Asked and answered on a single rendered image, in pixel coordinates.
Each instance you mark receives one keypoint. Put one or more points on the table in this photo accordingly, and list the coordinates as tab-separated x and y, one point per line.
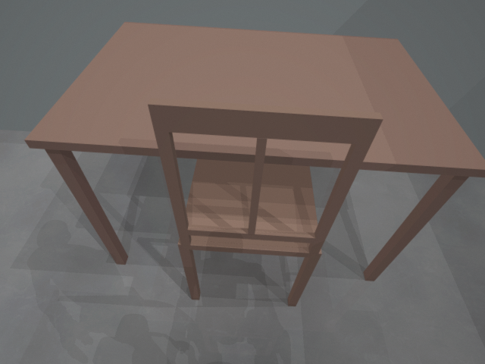
106	109

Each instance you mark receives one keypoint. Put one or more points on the chair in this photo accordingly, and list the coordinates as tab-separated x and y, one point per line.
256	208

